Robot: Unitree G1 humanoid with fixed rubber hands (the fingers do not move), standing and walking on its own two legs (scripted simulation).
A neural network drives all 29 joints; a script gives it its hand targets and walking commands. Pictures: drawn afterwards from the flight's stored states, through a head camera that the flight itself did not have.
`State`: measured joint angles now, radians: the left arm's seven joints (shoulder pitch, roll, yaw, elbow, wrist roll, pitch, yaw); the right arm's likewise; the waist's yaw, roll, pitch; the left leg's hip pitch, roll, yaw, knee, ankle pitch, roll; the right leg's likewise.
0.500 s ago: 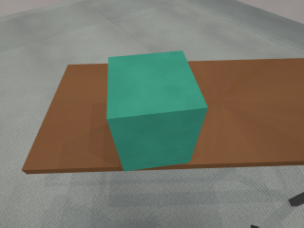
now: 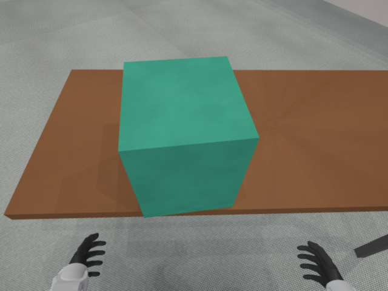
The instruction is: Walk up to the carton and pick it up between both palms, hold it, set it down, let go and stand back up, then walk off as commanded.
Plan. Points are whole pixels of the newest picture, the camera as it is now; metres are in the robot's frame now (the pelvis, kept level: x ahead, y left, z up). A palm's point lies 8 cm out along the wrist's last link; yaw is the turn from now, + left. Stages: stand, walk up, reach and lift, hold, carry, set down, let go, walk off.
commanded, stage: reach and lift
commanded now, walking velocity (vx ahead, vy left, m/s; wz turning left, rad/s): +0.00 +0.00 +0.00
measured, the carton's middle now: (183, 141) +0.38 +0.03 +0.09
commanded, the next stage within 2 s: none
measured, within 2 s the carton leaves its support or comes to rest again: neither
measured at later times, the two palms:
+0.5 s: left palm (73, 268) +0.17 +0.24 -0.03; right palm (314, 270) +0.15 -0.22 -0.03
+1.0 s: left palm (62, 277) +0.15 +0.23 +0.03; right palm (325, 270) +0.14 -0.21 +0.04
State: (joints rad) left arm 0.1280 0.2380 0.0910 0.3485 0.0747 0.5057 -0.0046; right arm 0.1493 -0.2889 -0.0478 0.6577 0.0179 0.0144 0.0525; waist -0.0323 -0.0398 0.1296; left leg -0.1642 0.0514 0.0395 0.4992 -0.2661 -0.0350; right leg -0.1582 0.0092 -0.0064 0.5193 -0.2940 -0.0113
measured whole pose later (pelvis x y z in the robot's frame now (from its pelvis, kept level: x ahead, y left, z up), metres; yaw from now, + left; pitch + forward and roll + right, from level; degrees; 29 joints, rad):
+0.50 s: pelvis +0.01 +0.01 +0.01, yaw -2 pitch -3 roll +0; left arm 0.31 0.23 0.04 0.07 -0.06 0.43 0.04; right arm 0.35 -0.21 -0.01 0.22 0.08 0.13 0.02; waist 0.02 -0.02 0.09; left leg -0.08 0.05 0.08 0.31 -0.18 -0.03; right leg -0.08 0.01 0.03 0.33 -0.20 -0.01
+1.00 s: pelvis -0.01 +0.00 +0.01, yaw -1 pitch -4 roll +0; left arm 0.47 0.22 0.02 -0.26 -0.14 0.37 0.09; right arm 0.55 -0.20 -0.01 -0.22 0.13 0.19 -0.03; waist 0.05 -0.01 0.07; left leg -0.05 0.05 0.07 0.25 -0.13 -0.03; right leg -0.06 0.01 0.01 0.29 -0.16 -0.01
